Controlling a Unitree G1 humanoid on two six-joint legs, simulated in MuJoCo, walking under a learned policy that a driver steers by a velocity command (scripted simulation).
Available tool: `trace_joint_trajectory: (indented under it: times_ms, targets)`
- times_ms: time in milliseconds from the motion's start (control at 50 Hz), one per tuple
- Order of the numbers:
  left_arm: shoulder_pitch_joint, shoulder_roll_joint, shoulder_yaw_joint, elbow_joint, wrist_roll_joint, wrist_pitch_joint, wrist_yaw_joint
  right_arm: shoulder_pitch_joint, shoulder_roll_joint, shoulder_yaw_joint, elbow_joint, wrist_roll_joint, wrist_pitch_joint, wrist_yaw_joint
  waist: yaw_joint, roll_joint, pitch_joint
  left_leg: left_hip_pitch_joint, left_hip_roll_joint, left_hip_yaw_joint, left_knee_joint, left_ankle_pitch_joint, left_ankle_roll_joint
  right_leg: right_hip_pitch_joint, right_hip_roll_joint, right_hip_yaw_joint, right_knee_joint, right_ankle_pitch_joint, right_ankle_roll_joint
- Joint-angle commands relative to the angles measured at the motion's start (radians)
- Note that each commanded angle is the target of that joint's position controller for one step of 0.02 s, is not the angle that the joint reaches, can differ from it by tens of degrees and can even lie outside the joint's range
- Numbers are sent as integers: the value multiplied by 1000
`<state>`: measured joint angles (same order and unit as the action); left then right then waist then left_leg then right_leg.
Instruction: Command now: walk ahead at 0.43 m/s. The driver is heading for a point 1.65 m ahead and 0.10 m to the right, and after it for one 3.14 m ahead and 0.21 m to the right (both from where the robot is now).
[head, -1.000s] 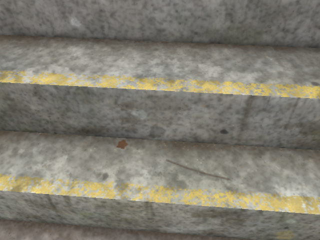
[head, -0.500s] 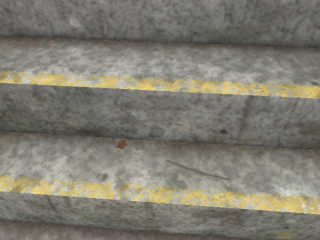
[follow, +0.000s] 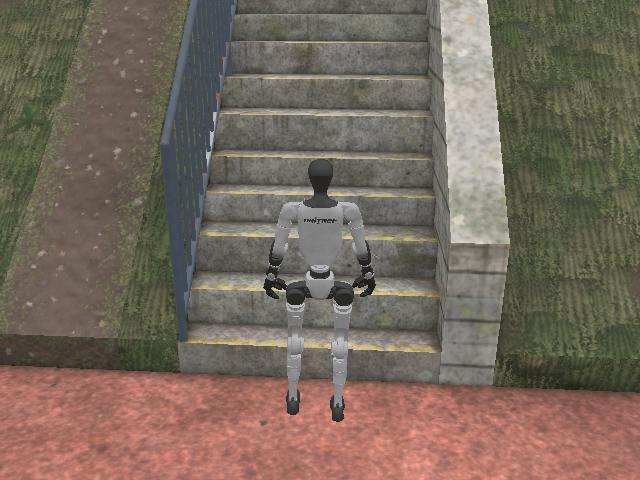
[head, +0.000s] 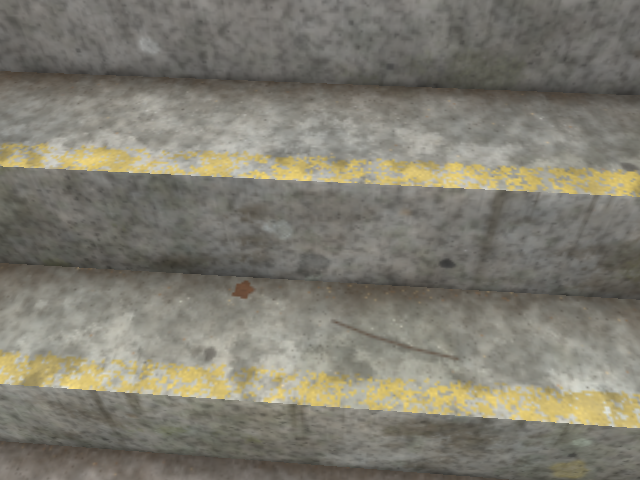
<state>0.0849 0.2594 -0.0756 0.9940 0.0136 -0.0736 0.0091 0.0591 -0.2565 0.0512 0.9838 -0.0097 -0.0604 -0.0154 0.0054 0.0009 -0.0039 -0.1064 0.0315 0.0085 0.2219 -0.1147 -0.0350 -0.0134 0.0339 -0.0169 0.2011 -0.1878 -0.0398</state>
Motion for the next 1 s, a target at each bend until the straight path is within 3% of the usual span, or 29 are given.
trace_joint_trajectory:
  times_ms: [20,460,1000]
  targets:
    - [-27,124,26,-42,-2,-10,4,-41,-117,-24,-48,-1,-12,-3,0,-5,-63,61,113,-77,20,213,21,-25,-171,89,0,308,11]
    - [90,118,53,4,-3,26,11,57,-120,-47,24,1,27,-7,-7,0,-10,22,112,-82,76,159,22,-98,-161,91,50,183,9]
    - [228,58,78,23,-2,37,21,172,-69,-55,94,-2,48,-13,-13,-1,44,-52,92,-76,90,30,24,-171,-140,97,58,36,-7]
